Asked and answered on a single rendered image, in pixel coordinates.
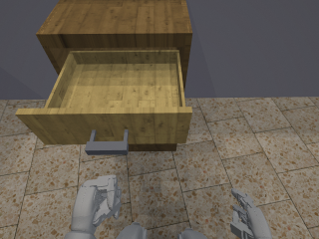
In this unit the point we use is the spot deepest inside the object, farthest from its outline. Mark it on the left robot thigh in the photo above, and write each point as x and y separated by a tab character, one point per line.
133	232

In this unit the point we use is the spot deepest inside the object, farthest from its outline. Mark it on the robot left hand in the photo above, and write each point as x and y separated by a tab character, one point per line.
103	193

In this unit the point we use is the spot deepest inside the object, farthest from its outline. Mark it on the cabinet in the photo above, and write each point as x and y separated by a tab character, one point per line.
118	25

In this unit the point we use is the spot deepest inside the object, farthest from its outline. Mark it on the robot right hand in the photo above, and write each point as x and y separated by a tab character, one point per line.
253	224

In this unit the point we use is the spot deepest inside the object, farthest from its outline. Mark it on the drawer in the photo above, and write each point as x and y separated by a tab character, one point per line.
110	91

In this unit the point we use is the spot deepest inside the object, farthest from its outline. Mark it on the handle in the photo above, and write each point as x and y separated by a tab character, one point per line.
107	147

